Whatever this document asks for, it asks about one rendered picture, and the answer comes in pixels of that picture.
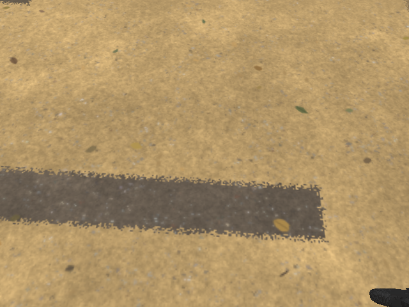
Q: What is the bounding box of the right robot hand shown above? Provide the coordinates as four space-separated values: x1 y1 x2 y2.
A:
369 288 409 307

